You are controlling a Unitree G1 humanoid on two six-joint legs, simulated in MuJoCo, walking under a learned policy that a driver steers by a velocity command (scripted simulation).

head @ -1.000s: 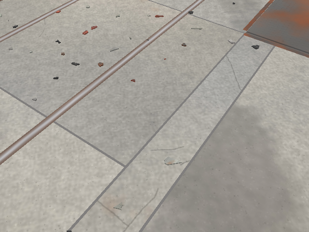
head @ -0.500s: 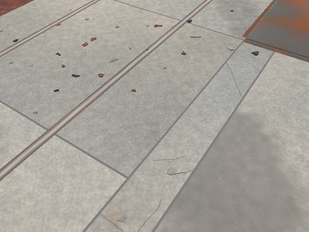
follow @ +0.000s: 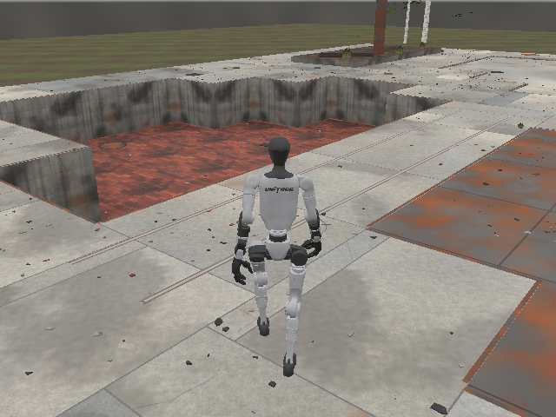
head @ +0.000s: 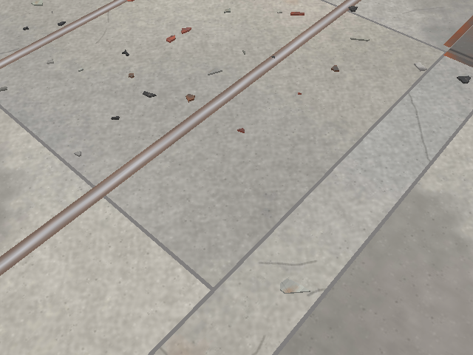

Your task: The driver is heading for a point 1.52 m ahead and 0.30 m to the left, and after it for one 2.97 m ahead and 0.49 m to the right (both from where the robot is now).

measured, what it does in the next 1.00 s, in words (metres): walks ahead, turning left: left foot, then right foot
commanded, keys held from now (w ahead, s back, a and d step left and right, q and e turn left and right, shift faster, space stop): w+q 0.52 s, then w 0.48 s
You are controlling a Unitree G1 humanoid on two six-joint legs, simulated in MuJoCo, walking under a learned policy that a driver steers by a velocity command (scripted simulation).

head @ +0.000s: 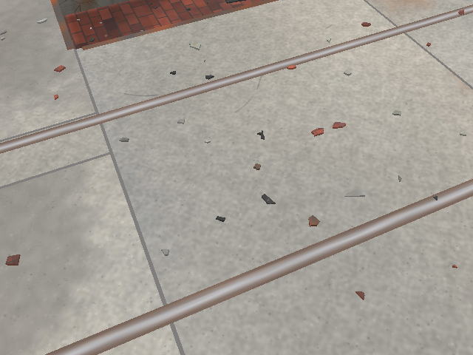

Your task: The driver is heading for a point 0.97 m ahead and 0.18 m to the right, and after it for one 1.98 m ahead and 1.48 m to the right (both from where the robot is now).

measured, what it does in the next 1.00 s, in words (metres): walks ahead, turning right: left foot, then right foot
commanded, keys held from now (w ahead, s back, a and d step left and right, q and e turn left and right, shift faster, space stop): w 0.26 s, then w+e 0.74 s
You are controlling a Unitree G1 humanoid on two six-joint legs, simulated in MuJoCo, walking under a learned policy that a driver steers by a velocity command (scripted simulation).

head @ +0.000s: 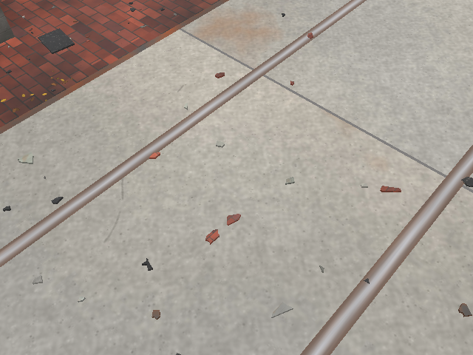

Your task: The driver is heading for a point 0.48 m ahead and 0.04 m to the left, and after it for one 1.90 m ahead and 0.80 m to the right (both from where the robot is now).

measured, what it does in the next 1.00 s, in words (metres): walks ahead, turning right: left foot, then right foot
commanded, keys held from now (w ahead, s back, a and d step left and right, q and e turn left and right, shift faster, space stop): w+e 0.04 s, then w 0.36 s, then e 0.60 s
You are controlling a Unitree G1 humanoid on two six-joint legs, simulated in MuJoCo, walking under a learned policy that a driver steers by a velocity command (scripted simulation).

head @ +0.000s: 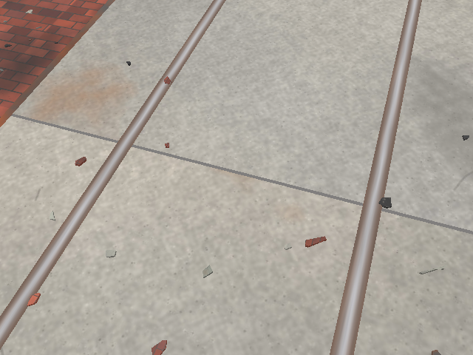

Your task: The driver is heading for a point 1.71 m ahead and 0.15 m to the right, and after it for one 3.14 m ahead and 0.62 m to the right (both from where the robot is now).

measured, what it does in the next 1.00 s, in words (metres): steps on the spot, turning right: left foot, then right foot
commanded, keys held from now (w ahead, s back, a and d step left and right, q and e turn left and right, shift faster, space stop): e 0.32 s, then no key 0.22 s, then w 0.46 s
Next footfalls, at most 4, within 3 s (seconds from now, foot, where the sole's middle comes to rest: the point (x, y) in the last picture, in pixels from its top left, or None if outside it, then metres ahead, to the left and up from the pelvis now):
0.28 left None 0.06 0.13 -0.77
0.68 right None -0.03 -0.06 -0.77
1.10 left None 0.32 0.07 -0.77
1.64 right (331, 306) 0.57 -0.19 -0.77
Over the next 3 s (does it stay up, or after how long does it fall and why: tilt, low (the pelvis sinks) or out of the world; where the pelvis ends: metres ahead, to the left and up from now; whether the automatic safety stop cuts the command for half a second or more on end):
stays up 1.19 -0.17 0.01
